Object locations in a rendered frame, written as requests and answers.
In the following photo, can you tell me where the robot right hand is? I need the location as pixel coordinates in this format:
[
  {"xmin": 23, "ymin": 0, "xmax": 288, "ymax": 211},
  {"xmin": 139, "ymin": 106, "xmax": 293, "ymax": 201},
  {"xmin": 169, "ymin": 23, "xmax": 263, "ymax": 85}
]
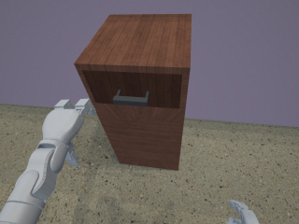
[{"xmin": 225, "ymin": 200, "xmax": 260, "ymax": 224}]

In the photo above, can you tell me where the robot left hand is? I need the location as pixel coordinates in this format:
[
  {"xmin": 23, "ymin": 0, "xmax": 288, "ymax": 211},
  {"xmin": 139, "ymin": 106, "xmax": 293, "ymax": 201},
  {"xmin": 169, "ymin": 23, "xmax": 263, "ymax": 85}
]
[{"xmin": 42, "ymin": 98, "xmax": 96, "ymax": 167}]

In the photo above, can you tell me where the cabinet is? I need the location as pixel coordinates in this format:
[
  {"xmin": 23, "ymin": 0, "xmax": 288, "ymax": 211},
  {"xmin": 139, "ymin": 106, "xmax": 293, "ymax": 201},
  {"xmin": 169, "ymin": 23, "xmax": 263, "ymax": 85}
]
[{"xmin": 74, "ymin": 14, "xmax": 192, "ymax": 171}]

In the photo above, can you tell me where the handle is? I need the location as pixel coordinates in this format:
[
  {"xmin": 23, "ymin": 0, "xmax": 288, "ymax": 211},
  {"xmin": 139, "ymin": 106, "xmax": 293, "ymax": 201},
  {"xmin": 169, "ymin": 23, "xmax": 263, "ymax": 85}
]
[{"xmin": 112, "ymin": 89, "xmax": 150, "ymax": 107}]

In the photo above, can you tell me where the drawer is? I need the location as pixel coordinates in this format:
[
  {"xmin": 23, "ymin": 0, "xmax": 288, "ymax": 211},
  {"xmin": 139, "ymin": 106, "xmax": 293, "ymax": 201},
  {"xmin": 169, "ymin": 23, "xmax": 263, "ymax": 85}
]
[{"xmin": 83, "ymin": 70, "xmax": 182, "ymax": 109}]

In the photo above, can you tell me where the robot left forearm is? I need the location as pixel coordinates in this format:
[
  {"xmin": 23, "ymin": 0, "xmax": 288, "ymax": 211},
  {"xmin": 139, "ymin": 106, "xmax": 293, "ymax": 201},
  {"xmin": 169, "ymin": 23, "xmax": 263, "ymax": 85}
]
[{"xmin": 0, "ymin": 139, "xmax": 69, "ymax": 224}]

